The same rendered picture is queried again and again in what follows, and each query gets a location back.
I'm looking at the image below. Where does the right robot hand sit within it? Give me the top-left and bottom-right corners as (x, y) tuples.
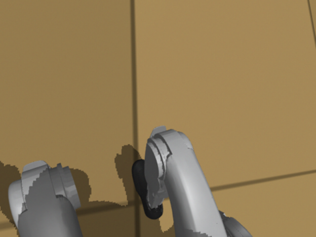
(219, 210), (253, 237)

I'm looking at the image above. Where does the right robot foot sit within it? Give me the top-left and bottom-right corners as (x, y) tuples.
(132, 159), (163, 220)

